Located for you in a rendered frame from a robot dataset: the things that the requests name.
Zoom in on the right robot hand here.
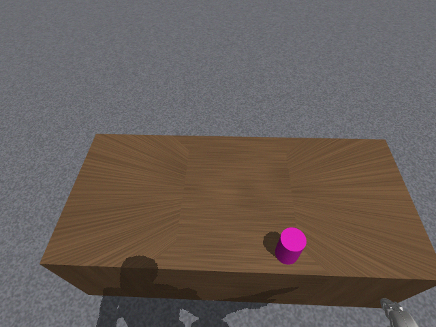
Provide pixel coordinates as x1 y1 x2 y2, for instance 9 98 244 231
380 298 418 327

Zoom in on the can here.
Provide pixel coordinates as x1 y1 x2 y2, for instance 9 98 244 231
275 228 307 264

